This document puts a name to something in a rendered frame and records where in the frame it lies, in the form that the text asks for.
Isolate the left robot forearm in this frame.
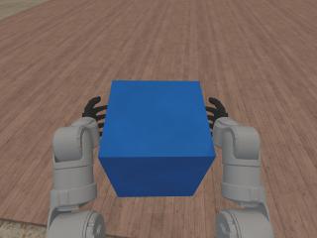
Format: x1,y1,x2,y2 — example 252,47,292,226
46,117,101,238

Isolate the robot right upper arm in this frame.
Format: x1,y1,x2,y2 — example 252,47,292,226
215,208,274,238

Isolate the robot right hand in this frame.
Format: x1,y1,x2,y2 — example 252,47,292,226
205,97,228,137

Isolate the robot left hand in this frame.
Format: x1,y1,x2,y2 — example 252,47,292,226
82,96,108,137

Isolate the right robot forearm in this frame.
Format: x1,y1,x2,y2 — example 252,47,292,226
212,117,274,238

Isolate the robot left upper arm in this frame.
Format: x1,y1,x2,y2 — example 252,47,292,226
47,210,106,238

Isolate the carton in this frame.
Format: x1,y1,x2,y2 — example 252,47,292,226
97,80,216,197

